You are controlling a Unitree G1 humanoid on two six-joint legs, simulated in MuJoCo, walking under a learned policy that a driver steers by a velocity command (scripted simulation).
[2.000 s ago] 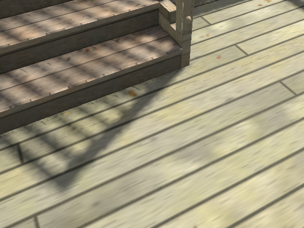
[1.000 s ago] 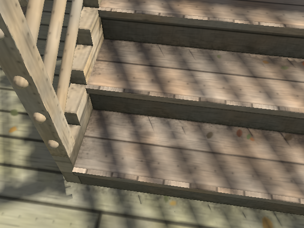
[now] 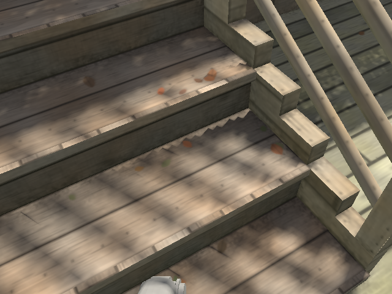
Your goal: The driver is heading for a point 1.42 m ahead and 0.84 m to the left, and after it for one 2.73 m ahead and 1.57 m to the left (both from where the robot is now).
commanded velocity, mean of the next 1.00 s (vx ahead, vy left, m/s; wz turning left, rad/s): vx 0.98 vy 0.00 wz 0.88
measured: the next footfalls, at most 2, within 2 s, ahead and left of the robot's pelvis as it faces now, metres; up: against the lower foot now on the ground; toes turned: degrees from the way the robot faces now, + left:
left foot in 0.08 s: +0.24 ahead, +0.06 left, +0.17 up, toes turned +17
right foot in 0.46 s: +0.45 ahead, -0.13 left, +0.17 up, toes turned +23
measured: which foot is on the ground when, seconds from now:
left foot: up 0.00-0.06, down 0.08-0.40, up 0.42-0.68, down 0.70-1.00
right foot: down 0.00-0.10, up 0.12-0.44, down 0.46-0.70, up 0.72-1.00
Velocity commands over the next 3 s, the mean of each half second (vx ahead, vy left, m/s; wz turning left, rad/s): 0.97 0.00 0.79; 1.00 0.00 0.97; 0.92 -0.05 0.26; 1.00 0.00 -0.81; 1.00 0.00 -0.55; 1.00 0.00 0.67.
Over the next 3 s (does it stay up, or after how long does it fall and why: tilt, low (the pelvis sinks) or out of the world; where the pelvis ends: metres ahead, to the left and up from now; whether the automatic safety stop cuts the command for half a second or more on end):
stays up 2.22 1.04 1.00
